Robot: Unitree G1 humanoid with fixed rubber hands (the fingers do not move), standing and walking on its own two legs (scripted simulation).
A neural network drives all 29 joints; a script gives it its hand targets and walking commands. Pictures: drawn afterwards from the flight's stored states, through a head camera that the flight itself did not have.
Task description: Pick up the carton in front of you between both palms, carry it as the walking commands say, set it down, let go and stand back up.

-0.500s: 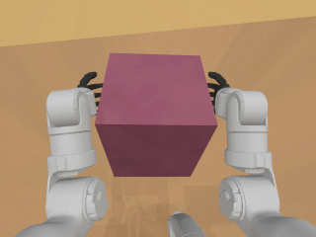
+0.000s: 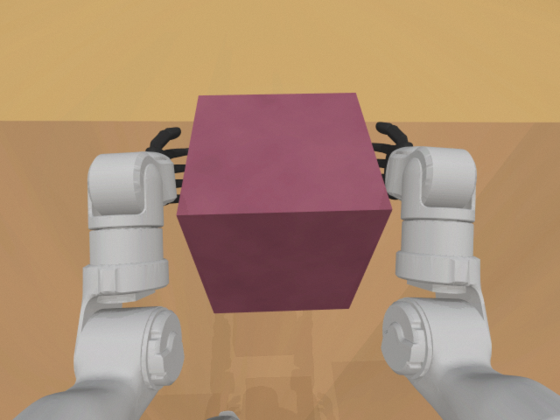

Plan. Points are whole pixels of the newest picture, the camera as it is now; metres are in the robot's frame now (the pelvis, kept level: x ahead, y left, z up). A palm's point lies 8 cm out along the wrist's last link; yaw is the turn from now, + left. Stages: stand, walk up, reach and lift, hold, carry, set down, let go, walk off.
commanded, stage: carry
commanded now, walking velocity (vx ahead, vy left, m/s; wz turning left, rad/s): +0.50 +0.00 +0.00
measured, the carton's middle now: (279, 210) +0.39 +0.02 +0.11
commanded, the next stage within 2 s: none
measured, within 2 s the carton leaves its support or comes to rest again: neither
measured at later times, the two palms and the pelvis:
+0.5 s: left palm (216, 48) +0.67 +0.14 +0.22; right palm (383, 41) +0.70 -0.15 +0.23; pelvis +0.31 -0.03 +0.06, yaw +0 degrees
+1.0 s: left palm out of the picture +1.02 +0.11 +0.28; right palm out of the picture +0.97 -0.19 +0.28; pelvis +0.62 +0.01 +0.12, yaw -1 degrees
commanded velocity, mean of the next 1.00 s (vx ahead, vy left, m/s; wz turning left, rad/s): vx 0.50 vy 0.00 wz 0.00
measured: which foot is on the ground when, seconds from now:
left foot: down 0.00-0.38, up 0.40-0.72, down 0.74-1.00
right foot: down 0.00-0.00, up 0.02-0.32, down 0.34-0.76, up 0.78-1.00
